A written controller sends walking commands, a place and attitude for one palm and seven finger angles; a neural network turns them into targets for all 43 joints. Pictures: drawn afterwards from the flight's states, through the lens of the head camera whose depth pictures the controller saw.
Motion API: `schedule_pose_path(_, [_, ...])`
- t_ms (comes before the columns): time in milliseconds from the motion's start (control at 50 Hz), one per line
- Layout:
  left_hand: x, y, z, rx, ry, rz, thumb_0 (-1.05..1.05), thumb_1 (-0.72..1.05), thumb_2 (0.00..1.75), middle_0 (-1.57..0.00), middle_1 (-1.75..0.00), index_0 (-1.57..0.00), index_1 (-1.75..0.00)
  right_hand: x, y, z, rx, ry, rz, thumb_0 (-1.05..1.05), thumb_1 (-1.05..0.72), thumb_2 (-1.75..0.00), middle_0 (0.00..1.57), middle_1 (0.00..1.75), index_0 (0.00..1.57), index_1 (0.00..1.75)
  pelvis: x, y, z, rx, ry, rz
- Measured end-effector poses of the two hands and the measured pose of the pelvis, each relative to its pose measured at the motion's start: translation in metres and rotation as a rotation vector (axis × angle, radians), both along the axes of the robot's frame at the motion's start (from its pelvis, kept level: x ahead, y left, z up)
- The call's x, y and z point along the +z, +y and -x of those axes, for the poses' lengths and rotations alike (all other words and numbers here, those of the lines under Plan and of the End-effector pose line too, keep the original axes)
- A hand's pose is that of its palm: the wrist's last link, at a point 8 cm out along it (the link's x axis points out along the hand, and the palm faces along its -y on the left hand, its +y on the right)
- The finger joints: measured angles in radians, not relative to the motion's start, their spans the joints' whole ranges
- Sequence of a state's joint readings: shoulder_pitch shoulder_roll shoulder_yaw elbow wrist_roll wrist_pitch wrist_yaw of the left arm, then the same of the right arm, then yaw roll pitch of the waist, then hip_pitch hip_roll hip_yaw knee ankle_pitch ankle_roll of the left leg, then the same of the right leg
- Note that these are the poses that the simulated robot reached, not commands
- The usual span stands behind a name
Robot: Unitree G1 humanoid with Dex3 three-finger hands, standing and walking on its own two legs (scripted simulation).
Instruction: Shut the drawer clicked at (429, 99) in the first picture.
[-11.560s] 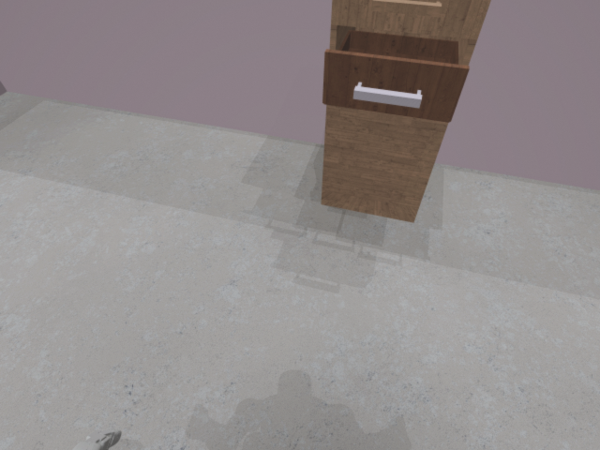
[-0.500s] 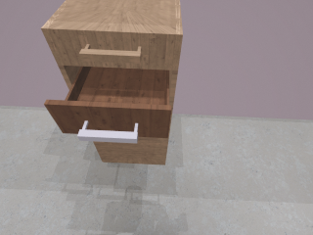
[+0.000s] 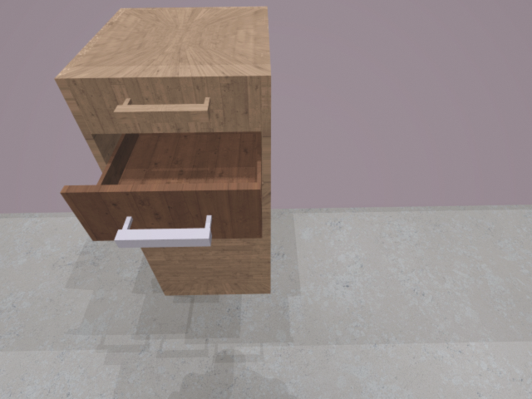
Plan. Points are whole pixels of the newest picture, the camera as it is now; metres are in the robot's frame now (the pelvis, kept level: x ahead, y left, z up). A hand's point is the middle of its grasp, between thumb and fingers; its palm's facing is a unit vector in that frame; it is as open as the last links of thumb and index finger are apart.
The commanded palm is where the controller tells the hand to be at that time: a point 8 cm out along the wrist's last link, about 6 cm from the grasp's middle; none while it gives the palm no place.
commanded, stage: come to a stop and stand still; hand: left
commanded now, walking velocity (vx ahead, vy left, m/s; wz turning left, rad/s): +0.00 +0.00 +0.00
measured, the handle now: (166, 229) +0.44 +0.22 -0.04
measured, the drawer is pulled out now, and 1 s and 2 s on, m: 0.19 0.19 0.19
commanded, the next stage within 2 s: look again from close up in 0.10 s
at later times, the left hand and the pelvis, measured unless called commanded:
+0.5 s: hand out of the picture +0.03 +0.17 -0.17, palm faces +0.00 -0.99 -0.15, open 7.4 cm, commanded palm none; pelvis +0.04 +0.01 +0.01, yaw -1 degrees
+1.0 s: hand (160, 310) +0.25 +0.18 +0.00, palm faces +0.16 -0.98 -0.06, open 6.9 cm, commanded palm +0.16 +0.23 -0.05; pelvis +0.05 +0.01 -0.02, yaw +1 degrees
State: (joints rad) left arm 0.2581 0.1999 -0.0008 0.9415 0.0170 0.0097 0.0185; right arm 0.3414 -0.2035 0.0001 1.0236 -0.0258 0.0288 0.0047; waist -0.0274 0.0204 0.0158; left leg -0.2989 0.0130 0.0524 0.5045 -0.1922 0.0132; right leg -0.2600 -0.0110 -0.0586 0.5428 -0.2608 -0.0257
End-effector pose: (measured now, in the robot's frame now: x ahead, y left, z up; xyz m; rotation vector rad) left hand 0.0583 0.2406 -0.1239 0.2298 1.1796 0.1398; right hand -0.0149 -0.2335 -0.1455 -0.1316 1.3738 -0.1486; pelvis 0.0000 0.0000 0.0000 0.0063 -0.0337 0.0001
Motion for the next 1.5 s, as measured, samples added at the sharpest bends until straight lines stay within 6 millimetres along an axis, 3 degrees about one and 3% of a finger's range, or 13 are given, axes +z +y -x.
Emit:
schedule_pose_path(100, [-0.007, -0.004, 0.016, 0.012, 0.081, 0.017, 0.0, 0.9, 0.9, -0.2, -0.3, -0.2, -0.3, 0.001, 0.005, 0.025, -0.018, 0.088, -0.01, 0.0, -0.91, -0.9, 0.2, 0.3, 0.2, 0.3, 0.001, -0.001, -0.004, -0.001, 0.007, 0.003])
schedule_pose_path(200, [-0.013, -0.012, 0.03, 0.028, 0.156, 0.047, 0.0, 0.9, 0.9, -0.2, -0.3, -0.2, -0.3, 0.004, 0.014, 0.026, -0.028, 0.128, -0.019, 0.0, -0.91, -0.9, 0.2, 0.3, 0.2, 0.3, 0.003, 0.0, -0.012, -0.005, 0.015, 0.004])
schedule_pose_path(420, [-0.018, -0.025, 0.034, 0.051, 0.222, 0.097, 0.0, 0.9, 0.9, -0.2, -0.3, -0.2, -0.3, 0.005, 0.032, -0.033, -0.005, 0.045, -0.031, 0.0, -0.91, -0.9, 0.2, 0.3, 0.2, 0.3, 0.006, 0.006, -0.034, -0.016, 0.019, 0.004])
schedule_pose_path(560, [-0.017, -0.022, 0.024, 0.055, 0.223, 0.095, 0.0, 0.91, 0.9, -0.2, -0.3, -0.2, -0.3, 0.007, 0.023, -0.064, 0.008, 0.004, 0.006, 0.02, -0.94, -0.9, 0.2, 0.3, 0.2, 0.3, 0.007, 0.011, -0.046, -0.021, 0.02, 0.001])
schedule_pose_path(800, [-0.015, -0.008, -0.001, 0.044, 0.198, 0.059, 0.0, 0.9, 0.9, -0.2, -0.3, -0.19, -0.3, 0.009, 0.019, -0.091, 0.017, -0.029, 0.02, 0.0, -0.93, -0.9, 0.2, 0.3, 0.2, 0.3, 0.008, 0.013, -0.06, -0.023, 0.024, 0.004])
schedule_pose_path(840, [0.004, 0.001, -0.03, 0.118, 0.025, 0.043, 0.02, 0.92, 0.9, -0.21, -0.3, -0.2, -0.3, 0.014, 0.017, -0.101, 0.015, -0.123, 0.036, 0.01, -0.93, -0.9, 0.2, 0.3, 0.2, 0.3, 0.006, 0.013, -0.06, -0.021, 0.023, 0.002])
schedule_pose_path(900, [0.061, 0.008, -0.094, 0.119, -0.395, -0.005, 0.03, 0.94, 0.9, -0.22, -0.31, -0.21, -0.32, 0.023, 0.012, -0.128, 0.024, -0.342, 0.052, 0.01, -0.92, -0.9, 0.21, 0.3, 0.21, 0.3, 0.001, 0.013, -0.058, 0.004, 0.035, -0.012])
schedule_pose_path(960, [0.112, -0.001, -0.147, 0.067, -0.769, 0.03, 0.02, 0.94, 0.9, -0.25, -0.35, -0.24, -0.35, 0.03, 0.004, -0.161, 0.062, -0.517, 0.06, 0.01, -0.92, -0.9, 0.21, 0.3, 0.21, 0.3, -0.007, 0.012, -0.052, 0.025, 0.08, -0.004])
schedule_pose_path(1000, [0.13, -0.013, -0.166, 0.01, -0.974, 0.103, 0.02, 0.93, 0.9, -0.27, -0.38, -0.26, -0.38, 0.035, -0.002, -0.184, 0.082, -0.617, 0.065, 0.01, -0.91, -0.9, 0.21, 0.3, 0.21, 0.3, -0.017, 0.009, -0.046, 0.015, 0.125, -0.005])
schedule_pose_path(1080, [0.126, -0.04, -0.164, -0.146, -1.206, 0.235, 0.01, 0.92, 0.9, -0.34, -0.45, -0.33, -0.45, 0.041, -0.014, -0.227, 0.137, -0.779, 0.082, 0.01, -0.91, -0.9, 0.21, 0.3, 0.21, 0.3, -0.045, 0.0, -0.034, -0.003, 0.201, -0.012])
schedule_pose_path(1220, [0.075, -0.03, -0.111, -0.056, -1.059, 0.176, 0.01, 0.9, 0.9, -0.48, -0.59, -0.47, -0.59, 0.036, -0.016, -0.274, 0.22, -0.905, 0.097, 0.01, -0.91, -0.9, 0.2, 0.3, 0.2, 0.3, -0.082, -0.015, -0.023, 0.021, 0.242, 0.004])
schedule_pose_path(1320, [0.099, -0.017, -0.107, -0.063, -1.172, 0.085, 0.02, 0.9, 0.9, -0.58, -0.7, -0.57, -0.7, 0.015, -0.003, -0.268, 0.253, -0.867, 0.056, 0.01, -0.91, -0.9, 0.2, 0.3, 0.2, 0.3, -0.088, -0.024, -0.019, 0.043, 0.25, 0.031])
schedule_pose_path(1500, [0.109, -0.018, -0.159, -0.164, -1.082, 0.203, 0.02, 0.9, 0.9, -0.75, -0.89, -0.75, -0.89, -0.013, -0.003, -0.199, 0.132, -0.659, 0.015, 0.01, -0.91, -0.9, 0.21, 0.3, 0.21, 0.3, -0.073, -0.025, -0.018, 0.034, 0.236, 0.028])
